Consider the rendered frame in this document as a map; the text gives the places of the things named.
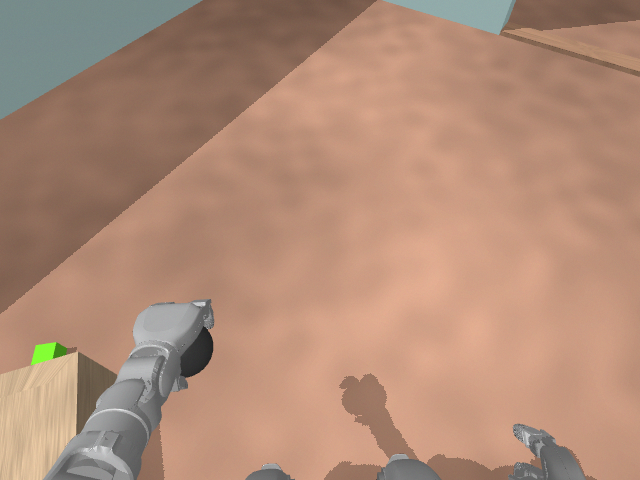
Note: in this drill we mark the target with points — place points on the right robot hand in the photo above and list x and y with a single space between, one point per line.
557 462

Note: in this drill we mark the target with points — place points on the left robot arm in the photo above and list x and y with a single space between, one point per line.
114 437

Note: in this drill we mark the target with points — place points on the left robot hand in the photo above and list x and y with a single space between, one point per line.
177 324

